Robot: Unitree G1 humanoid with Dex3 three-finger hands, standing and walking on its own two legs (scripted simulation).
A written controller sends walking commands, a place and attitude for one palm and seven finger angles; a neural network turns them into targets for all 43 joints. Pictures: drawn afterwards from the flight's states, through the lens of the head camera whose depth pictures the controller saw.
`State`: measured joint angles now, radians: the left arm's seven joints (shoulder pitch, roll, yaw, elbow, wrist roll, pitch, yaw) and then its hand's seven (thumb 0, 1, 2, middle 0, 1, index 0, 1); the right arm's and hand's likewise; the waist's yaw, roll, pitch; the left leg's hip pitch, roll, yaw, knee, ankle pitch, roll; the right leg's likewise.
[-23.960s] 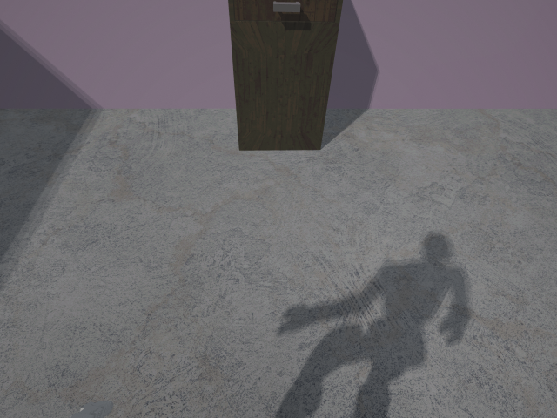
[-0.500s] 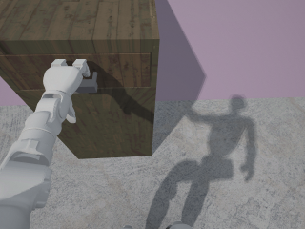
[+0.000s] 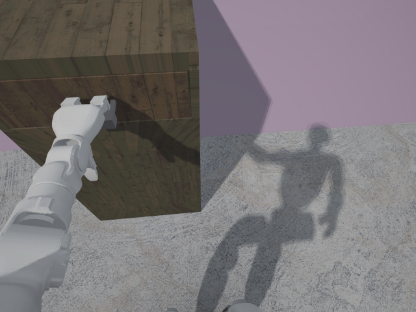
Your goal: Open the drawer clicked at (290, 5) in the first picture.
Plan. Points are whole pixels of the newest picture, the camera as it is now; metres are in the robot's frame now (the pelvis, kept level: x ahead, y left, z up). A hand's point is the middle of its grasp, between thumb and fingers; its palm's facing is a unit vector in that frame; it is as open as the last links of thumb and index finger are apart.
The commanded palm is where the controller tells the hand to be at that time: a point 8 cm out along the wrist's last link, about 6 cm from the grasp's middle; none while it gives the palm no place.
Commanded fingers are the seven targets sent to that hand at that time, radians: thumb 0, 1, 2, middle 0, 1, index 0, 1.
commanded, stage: lower the fingers behind the handle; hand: left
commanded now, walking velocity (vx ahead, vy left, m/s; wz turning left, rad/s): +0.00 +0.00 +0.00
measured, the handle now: (90, 113) +0.52 +0.24 +0.04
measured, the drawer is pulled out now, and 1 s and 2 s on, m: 0.00 0.00 0.06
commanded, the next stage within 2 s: close the thumb around the handle in 0.40 s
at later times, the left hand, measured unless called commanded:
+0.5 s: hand (89, 135) +0.47 +0.24 +0.02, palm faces -0.08 -0.02 -1.00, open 13.8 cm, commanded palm +0.45 +0.24 +0.08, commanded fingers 0.00 -0.44 0.32 -0.30 -1.21 -0.30 -1.21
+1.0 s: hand (90, 135) +0.47 +0.24 +0.02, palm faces -0.03 -0.04 -1.00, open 7.4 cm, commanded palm +0.45 +0.25 +0.08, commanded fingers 0.00 0.90 0.90 -0.40 -1.35 -0.40 -1.35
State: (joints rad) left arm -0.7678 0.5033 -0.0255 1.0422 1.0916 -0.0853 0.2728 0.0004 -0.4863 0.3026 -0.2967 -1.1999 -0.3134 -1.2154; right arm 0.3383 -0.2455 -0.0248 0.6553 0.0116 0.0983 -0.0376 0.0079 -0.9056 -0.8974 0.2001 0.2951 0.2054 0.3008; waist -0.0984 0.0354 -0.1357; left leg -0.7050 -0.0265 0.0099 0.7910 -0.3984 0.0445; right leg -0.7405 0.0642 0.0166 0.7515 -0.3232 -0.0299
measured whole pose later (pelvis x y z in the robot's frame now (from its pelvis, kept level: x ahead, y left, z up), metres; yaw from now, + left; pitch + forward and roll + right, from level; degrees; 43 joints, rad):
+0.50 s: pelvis +0.01 +0.00 +0.00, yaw -1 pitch +19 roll -1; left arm -0.75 0.51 0.00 1.05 1.09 -0.06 0.30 0.00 -0.49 0.30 -0.31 -1.19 -0.32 -1.21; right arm 0.34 -0.25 -0.03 0.68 0.01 0.10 -0.03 0.01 -0.91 -0.90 0.20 0.29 0.20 0.30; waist -0.11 0.04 -0.15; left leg -0.71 -0.02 0.01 0.80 -0.41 0.04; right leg -0.74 0.07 0.02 0.75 -0.33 -0.03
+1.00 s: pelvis +0.01 +0.01 +0.00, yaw -1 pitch +19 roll -2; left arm -0.74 0.47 -0.01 1.03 1.10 -0.05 0.35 0.00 0.43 0.70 -0.35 -1.27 -0.38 -1.30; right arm 0.33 -0.25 -0.04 0.69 0.00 0.11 -0.02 0.01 -0.91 -0.90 0.20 0.29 0.20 0.30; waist -0.10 0.04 -0.16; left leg -0.71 -0.03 0.02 0.81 -0.42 0.06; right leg -0.75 0.06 0.03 0.76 -0.34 -0.02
